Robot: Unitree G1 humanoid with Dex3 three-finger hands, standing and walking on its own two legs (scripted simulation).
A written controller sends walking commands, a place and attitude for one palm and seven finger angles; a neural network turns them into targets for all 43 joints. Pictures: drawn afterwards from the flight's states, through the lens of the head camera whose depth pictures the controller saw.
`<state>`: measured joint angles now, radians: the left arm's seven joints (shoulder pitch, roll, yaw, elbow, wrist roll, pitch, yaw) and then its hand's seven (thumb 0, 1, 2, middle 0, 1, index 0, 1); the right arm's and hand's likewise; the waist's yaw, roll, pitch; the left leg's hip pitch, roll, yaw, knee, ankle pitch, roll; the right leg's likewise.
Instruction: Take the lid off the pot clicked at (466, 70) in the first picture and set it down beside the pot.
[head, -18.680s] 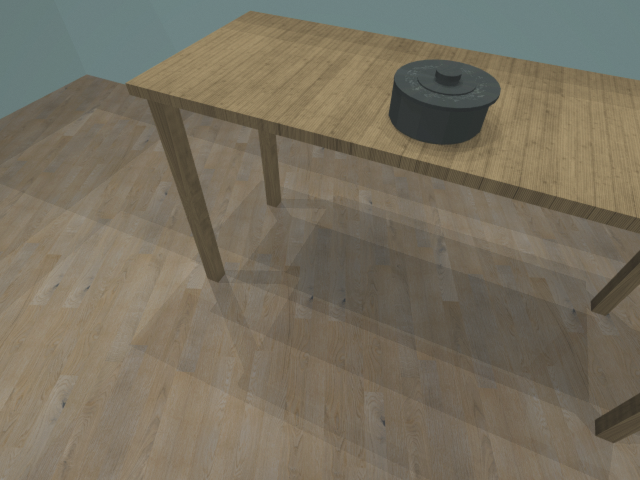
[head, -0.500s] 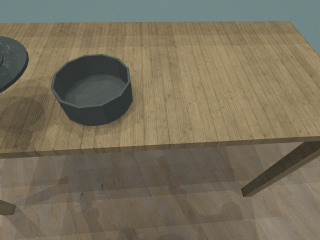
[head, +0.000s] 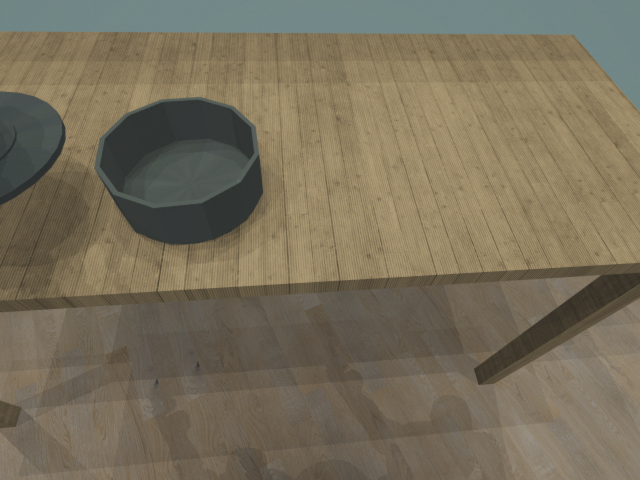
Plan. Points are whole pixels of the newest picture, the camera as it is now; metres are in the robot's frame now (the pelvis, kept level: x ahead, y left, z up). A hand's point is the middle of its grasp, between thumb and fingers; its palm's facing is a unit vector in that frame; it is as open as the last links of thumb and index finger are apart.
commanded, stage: lower the lid onto the table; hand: left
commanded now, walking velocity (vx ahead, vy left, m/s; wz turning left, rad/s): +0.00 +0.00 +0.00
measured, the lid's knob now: out of the picture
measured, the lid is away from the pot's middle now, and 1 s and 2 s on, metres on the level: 0.23 0.24 0.24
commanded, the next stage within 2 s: open the fingers wide in 1.16 s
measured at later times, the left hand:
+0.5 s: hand out of the picture +0.45 +0.37 +0.16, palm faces -0.40 -0.30 -0.87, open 7.9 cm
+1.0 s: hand out of the picture +0.44 +0.37 +0.14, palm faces -0.43 -0.30 -0.85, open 7.9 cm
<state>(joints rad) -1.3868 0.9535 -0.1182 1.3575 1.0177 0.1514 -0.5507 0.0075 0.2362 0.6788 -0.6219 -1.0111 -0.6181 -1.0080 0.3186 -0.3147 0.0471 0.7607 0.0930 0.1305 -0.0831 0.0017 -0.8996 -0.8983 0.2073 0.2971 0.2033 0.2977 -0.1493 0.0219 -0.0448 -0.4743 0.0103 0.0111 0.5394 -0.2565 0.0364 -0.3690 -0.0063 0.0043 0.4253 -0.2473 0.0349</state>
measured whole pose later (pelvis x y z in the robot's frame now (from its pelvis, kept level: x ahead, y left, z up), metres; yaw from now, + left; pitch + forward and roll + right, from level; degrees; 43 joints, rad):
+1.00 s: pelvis -0.02 +0.01 -0.01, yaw -1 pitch +13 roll -4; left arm -1.32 0.98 -0.09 1.41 1.02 0.05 -0.51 0.01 0.24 0.68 -0.62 -1.01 -0.61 -1.01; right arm 0.36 -0.31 0.06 0.75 0.10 0.12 -0.10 0.00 -0.90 -0.90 0.21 0.30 0.20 0.30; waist -0.18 0.02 -0.05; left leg -0.61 0.02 0.01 0.68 -0.30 0.05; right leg -0.50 0.01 0.00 0.55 -0.28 0.05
